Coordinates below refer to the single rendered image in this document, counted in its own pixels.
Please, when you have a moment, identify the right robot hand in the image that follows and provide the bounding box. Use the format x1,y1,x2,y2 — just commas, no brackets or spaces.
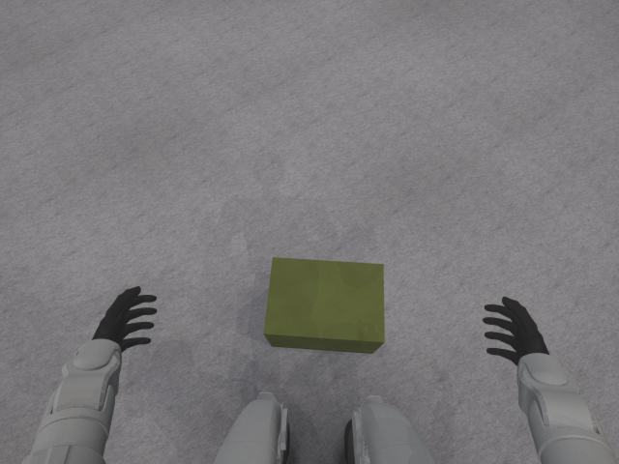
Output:
483,297,549,366

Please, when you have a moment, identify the robot right thigh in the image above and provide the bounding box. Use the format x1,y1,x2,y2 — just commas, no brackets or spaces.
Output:
352,403,437,464

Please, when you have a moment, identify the robot right forearm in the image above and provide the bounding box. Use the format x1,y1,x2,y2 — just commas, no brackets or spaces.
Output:
516,353,618,464

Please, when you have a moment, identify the robot right shin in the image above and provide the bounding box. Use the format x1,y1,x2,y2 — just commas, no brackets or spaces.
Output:
353,395,384,464

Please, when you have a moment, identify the left robot hand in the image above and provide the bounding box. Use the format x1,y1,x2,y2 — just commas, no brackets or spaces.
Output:
92,286,157,353

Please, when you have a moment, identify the robot left forearm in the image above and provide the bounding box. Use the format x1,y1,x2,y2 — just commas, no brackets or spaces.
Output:
20,338,122,464

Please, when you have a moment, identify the carton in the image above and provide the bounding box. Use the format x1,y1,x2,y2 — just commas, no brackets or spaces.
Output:
264,257,385,354

